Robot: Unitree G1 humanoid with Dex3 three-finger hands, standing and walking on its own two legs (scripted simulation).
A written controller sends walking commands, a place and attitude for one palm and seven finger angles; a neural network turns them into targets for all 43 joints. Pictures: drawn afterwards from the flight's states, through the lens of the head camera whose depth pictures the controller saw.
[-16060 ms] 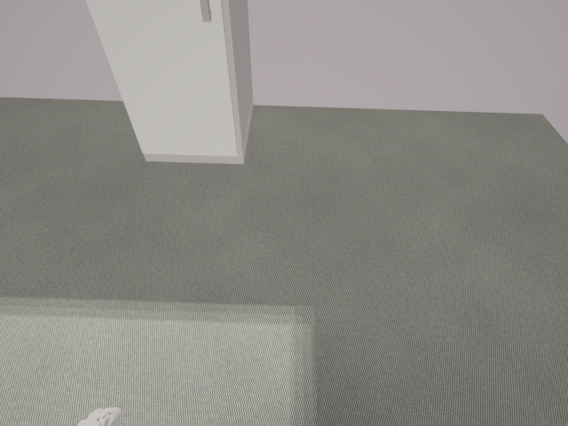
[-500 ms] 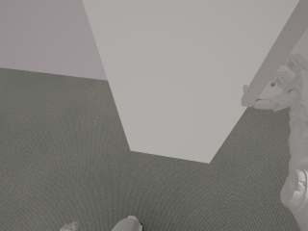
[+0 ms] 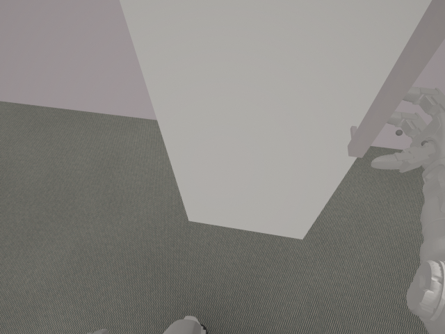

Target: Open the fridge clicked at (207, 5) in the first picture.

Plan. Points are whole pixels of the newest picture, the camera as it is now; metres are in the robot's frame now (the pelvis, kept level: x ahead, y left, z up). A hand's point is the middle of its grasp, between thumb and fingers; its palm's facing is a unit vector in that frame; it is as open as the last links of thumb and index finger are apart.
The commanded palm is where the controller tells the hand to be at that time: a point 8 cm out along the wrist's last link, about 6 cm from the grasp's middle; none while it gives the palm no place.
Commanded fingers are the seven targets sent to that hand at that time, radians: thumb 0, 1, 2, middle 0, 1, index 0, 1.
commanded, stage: slide the fingers in behind the handle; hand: right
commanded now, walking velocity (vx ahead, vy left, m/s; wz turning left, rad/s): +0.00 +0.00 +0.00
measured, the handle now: (415, 39) +0.51 -0.19 +0.25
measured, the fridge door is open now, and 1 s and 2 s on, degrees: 0 0 0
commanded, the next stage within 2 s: grip the handle and tug to test in 1.42 s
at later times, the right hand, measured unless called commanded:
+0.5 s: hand (389, 133) +0.46 -0.21 +0.12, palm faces +0.01 +1.00 +0.02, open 14.0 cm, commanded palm +0.43 -0.25 +0.12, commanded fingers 0.00 0.50 -0.30 0.30 1.20 0.30 1.20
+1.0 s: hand (371, 133) +0.45 -0.18 +0.12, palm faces +0.02 +1.00 +0.00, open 14.1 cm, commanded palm +0.42 -0.22 +0.12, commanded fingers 0.00 0.50 -0.30 0.30 1.20 0.30 1.20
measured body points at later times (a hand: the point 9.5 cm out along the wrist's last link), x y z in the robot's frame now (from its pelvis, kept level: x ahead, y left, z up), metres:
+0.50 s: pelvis +0.01 -0.01 +0.00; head +0.07 -0.01 +0.45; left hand +0.07 +0.25 -0.11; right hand +0.45 -0.26 +0.12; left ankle +0.04 +0.13 -0.71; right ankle -0.04 -0.12 -0.71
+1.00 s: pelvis +0.00 +0.00 +0.00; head +0.05 +0.00 +0.45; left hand +0.07 +0.26 -0.11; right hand +0.44 -0.23 +0.12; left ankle +0.04 +0.13 -0.71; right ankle -0.04 -0.12 -0.71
